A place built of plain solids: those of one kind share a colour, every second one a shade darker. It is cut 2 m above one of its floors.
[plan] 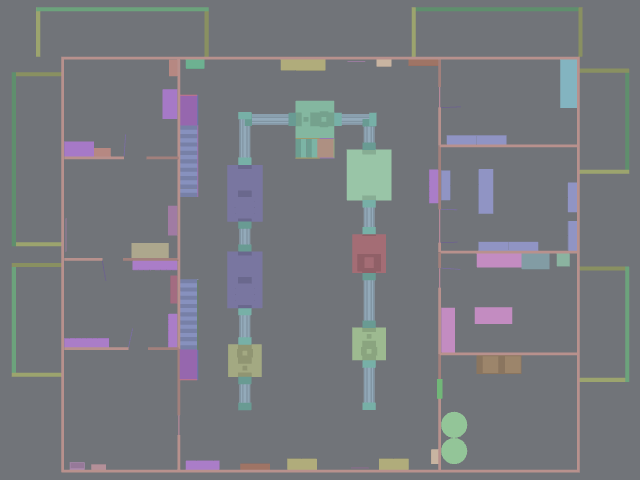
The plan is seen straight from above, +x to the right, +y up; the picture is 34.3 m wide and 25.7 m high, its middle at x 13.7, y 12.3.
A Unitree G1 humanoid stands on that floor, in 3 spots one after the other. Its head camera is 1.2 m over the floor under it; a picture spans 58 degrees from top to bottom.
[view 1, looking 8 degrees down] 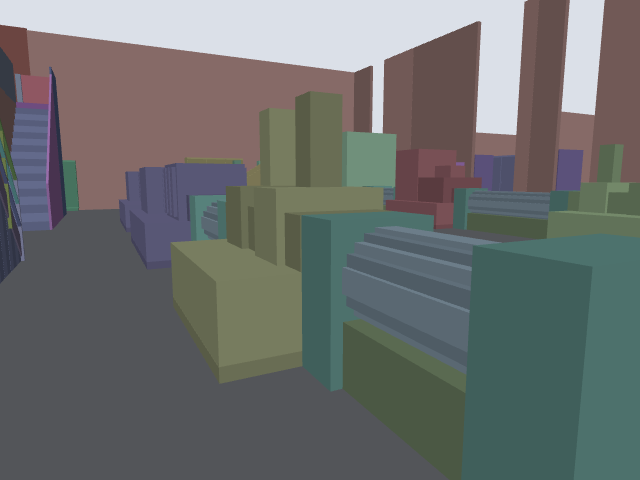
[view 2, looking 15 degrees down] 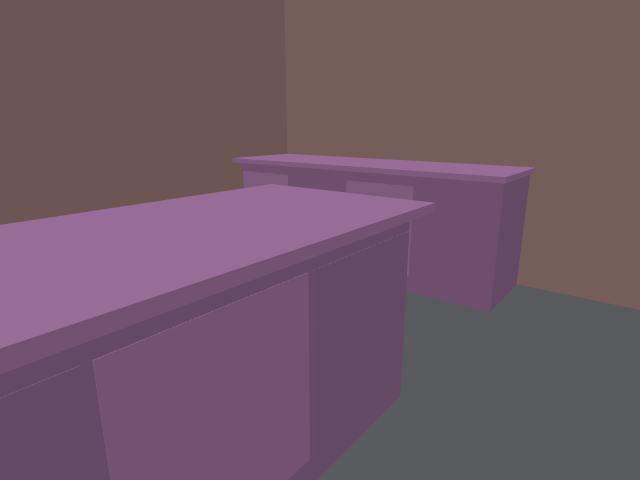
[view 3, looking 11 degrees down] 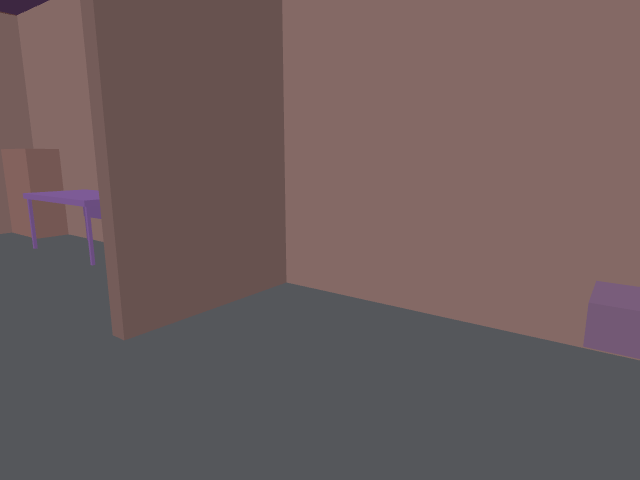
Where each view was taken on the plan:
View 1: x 8.21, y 2.54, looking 63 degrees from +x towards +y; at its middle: conveyor_thrust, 2.46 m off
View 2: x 23.61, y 9.38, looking -142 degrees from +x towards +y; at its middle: lab_bench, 1.16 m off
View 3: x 3.00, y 14.00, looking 36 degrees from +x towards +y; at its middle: wall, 3.86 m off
